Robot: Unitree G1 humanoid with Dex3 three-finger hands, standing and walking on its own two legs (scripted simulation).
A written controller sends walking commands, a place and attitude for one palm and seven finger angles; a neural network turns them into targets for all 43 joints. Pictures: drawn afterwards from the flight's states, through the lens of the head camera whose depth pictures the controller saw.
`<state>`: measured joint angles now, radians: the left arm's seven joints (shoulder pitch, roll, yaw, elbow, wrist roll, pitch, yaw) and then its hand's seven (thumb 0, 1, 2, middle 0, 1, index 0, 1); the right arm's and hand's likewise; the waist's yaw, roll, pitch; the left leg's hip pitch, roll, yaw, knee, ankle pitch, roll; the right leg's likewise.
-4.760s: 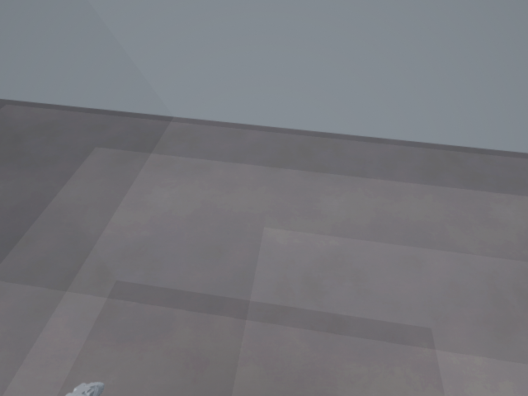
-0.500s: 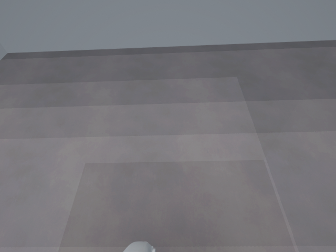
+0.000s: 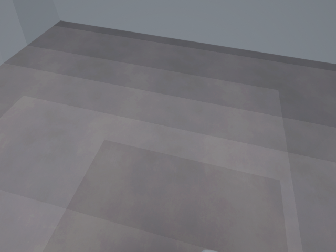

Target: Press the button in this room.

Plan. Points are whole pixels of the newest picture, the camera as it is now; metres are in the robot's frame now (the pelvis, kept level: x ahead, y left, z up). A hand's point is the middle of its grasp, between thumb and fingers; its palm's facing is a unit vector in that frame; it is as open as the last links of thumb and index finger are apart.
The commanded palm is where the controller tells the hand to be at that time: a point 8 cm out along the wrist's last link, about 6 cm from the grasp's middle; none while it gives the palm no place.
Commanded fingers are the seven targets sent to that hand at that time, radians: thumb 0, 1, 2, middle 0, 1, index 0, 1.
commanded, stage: turn or walk to find it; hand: left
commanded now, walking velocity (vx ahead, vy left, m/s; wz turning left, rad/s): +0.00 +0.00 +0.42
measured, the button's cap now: out of the picture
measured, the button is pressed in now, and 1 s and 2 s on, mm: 0 0 0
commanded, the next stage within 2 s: none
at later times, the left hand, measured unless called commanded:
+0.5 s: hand out of the picture -0.03 +0.16 -0.16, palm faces +0.27 -0.93 -0.24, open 7.3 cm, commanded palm none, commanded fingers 0.00 0.90 0.90 -0.20 -0.30 -0.20 -0.30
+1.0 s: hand out of the picture -0.05 +0.21 -0.16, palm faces +0.44 -0.86 -0.25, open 7.4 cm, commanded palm none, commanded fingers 0.00 0.90 0.90 -0.20 -0.30 -0.20 -0.30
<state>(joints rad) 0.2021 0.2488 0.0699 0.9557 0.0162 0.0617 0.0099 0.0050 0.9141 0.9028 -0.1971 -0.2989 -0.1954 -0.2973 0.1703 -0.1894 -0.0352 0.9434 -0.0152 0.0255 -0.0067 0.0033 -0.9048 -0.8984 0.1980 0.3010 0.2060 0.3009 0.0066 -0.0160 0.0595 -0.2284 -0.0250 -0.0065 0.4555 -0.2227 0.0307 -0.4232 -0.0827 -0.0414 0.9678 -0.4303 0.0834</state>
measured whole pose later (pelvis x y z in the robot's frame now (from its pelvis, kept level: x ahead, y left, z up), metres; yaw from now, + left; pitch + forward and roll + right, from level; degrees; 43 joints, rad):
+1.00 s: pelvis -0.05 -0.01 +0.00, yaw +26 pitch +0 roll +0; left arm 0.15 0.22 0.06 0.93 0.01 0.05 0.01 0.00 0.91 0.90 -0.20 -0.30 -0.20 -0.30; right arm 0.20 -0.20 -0.05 0.96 -0.02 0.04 0.00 0.00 -0.90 -0.90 0.20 0.30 0.21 0.30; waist -0.02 0.01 0.06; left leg -0.25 -0.05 -0.05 0.47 -0.22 0.03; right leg -0.36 -0.05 -0.04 0.80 -0.44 0.08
